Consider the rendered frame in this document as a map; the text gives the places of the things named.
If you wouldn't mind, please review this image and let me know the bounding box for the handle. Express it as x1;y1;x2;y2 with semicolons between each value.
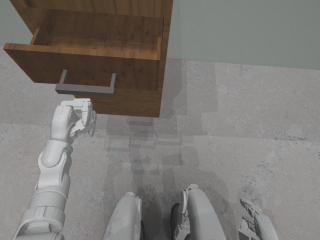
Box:
55;69;117;98

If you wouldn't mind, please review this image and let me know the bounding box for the robot left hand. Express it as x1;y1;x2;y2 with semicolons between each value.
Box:
50;98;97;145

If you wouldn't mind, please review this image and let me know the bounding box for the cabinet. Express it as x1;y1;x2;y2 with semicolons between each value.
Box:
10;0;173;118

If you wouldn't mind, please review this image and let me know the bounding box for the robot right hand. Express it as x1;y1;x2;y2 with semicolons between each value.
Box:
238;198;279;240

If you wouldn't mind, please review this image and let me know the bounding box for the right robot thigh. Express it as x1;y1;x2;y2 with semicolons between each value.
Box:
180;188;227;240

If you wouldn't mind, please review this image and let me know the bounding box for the drawer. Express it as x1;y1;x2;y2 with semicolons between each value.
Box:
3;8;162;91

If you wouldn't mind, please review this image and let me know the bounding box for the robot right foot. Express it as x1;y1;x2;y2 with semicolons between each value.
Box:
170;203;180;240

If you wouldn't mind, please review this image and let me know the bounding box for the robot left forearm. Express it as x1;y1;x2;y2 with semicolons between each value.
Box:
12;139;73;240

